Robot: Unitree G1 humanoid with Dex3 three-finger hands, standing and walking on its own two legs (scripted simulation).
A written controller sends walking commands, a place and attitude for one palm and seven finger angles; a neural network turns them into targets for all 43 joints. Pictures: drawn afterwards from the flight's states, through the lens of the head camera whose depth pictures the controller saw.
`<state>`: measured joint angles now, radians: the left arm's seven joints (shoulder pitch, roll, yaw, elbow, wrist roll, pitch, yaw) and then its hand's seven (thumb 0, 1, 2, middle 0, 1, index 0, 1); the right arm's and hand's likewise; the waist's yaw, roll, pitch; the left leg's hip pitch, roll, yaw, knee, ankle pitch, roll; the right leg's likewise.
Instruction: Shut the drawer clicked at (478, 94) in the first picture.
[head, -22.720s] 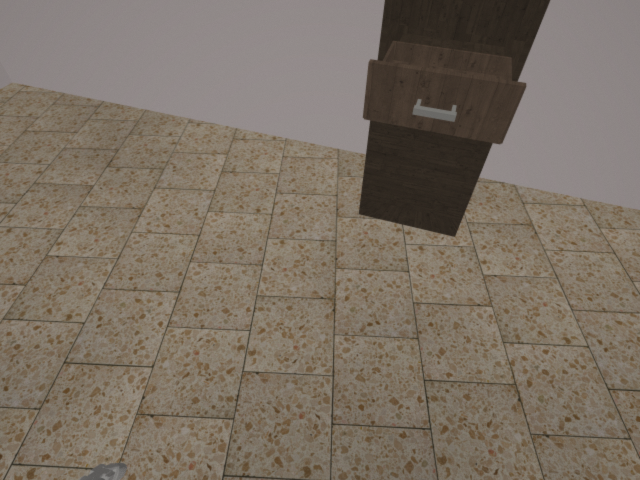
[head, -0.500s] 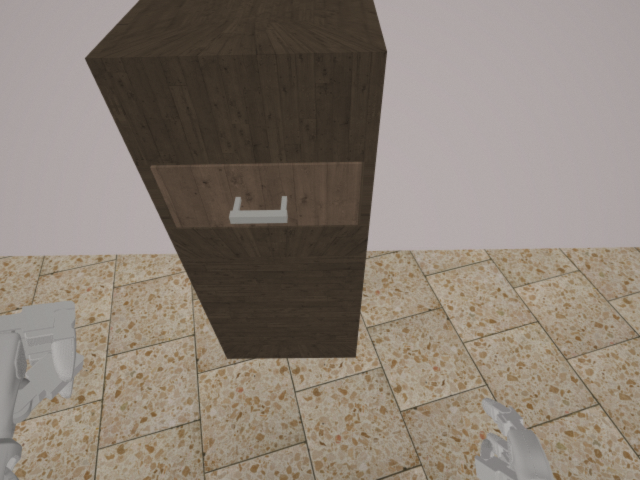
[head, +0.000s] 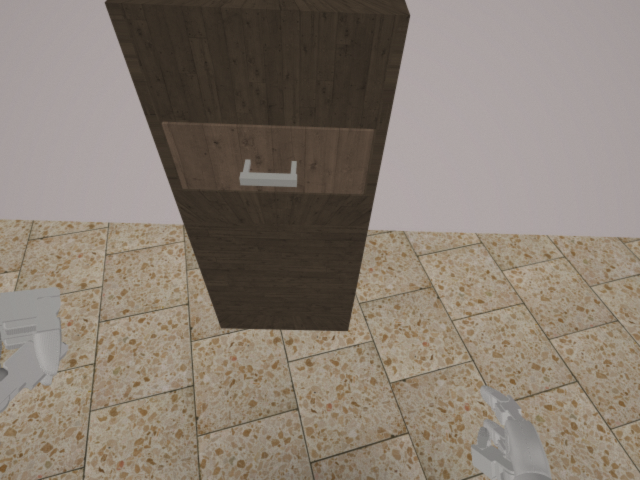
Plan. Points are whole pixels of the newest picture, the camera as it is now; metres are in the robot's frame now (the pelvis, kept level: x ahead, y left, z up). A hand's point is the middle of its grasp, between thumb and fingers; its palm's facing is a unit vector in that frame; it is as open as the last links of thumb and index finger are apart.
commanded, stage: step back with the hand held close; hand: left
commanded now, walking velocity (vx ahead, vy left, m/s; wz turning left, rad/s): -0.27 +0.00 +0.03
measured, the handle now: (269, 172) +0.64 +0.14 -0.03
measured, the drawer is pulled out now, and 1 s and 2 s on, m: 0.00 0.00 0.00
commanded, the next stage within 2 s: stop stepping back and stand still in 0.90 s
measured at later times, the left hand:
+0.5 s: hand (47, 392) +0.16 +0.23 +0.17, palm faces +0.32 -0.82 -0.47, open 3.3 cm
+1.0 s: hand out of the picture +0.07 +0.18 +0.18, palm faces +0.13 -0.84 -0.53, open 3.3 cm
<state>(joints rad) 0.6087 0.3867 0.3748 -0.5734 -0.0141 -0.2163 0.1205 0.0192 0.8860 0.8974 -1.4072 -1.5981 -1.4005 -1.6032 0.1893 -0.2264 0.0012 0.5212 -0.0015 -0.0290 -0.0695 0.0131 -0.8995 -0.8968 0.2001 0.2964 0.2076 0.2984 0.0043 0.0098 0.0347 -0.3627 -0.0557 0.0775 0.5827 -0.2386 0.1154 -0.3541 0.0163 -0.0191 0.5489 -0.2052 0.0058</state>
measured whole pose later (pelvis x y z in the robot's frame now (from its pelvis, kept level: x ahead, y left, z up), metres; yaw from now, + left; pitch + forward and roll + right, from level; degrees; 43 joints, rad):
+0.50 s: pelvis -0.04 -0.01 -0.01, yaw +2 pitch +1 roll -3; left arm 0.61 0.42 0.40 -0.63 -0.01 -0.30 0.13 0.02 0.88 0.90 -1.41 -1.60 -1.40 -1.60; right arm 0.21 -0.23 -0.03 0.57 -0.01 -0.04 -0.05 0.01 -0.90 -0.90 0.20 0.30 0.21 0.30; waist -0.05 -0.02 0.04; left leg -0.48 -0.05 0.03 0.65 -0.26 0.08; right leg -0.42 0.05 0.00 0.55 -0.15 0.00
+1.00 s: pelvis -0.15 -0.03 +0.00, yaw -2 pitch +4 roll -3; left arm 0.64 0.55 0.44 -0.69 -0.11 -0.30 0.06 0.02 0.89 0.90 -1.41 -1.60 -1.40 -1.60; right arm 0.09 -0.16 0.02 0.57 -0.03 -0.09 -0.01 0.01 -0.90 -0.90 0.20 0.30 0.21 0.30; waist -0.02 -0.01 0.04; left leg -0.58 0.02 0.05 0.46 -0.10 0.01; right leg -0.11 0.07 -0.04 0.40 -0.35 -0.03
